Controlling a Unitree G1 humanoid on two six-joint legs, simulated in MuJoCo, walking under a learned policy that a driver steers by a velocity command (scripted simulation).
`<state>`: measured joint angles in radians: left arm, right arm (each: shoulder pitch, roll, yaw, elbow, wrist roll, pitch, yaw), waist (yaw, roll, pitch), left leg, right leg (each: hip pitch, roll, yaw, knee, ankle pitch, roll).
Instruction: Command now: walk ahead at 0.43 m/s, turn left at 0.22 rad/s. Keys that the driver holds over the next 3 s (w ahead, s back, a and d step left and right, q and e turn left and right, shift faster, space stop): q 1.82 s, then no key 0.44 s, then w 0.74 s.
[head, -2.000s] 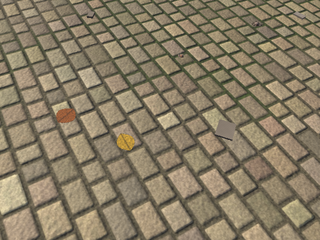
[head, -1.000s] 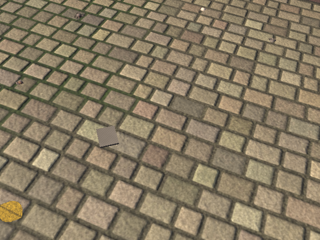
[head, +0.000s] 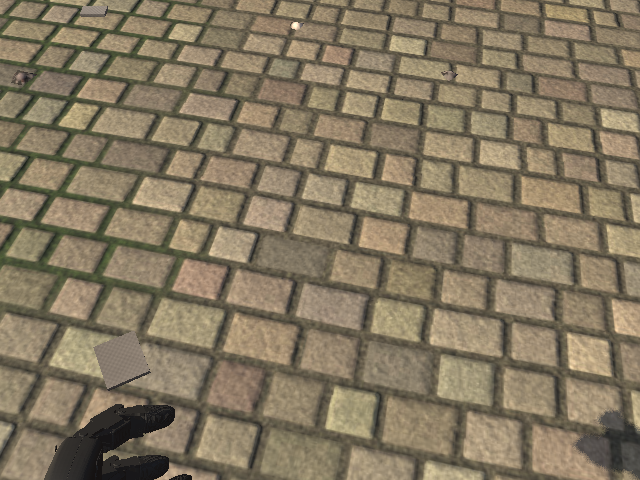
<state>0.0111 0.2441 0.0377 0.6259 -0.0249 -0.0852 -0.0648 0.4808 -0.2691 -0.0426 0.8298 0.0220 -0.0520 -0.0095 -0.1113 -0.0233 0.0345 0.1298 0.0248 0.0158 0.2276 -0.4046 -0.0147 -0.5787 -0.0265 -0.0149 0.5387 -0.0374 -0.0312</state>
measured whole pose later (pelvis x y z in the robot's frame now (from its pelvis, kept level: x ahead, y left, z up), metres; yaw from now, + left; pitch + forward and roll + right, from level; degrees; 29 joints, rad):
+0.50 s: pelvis +0.18 -0.01 +0.01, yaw +15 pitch +1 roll -3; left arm 0.14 0.30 0.08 0.77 -0.02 -0.02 0.01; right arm 0.14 -0.28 -0.07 0.59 0.01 0.05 0.03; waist 0.02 0.01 0.06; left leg -0.45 0.07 0.04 0.64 -0.21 0.01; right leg -0.15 -0.06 -0.27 0.47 -0.31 0.00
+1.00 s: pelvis +0.22 -0.01 +0.00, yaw +33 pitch +2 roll +0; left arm 0.14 0.28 0.07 0.75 0.03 0.00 0.00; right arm 0.15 -0.33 -0.09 0.55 0.01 0.04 -0.02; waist -0.01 0.04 0.02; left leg -0.49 -0.11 -0.15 0.81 -0.43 0.00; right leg -0.32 0.02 0.03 0.55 -0.26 -0.01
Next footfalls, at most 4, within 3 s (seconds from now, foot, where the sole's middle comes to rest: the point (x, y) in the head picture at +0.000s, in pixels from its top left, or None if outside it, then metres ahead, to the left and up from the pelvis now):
0.04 right None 0.20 -0.13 -0.76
0.52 left None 0.26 0.13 -0.76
0.94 right None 0.33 -0.09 -0.76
1.34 left None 0.15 0.12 -0.76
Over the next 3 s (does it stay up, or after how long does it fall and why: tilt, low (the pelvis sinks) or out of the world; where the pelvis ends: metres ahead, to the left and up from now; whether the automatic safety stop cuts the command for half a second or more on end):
stays up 0.32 0.21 0.01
